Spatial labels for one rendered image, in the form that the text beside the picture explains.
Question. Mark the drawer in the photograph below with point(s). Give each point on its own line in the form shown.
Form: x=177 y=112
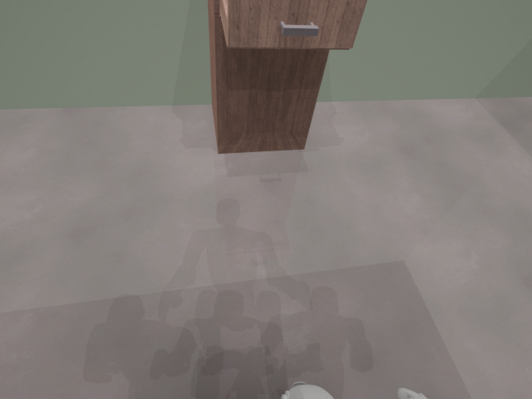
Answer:
x=255 y=24

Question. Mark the handle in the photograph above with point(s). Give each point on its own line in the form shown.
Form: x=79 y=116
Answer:
x=299 y=30

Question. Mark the cabinet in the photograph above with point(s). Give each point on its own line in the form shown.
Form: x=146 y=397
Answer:
x=262 y=99

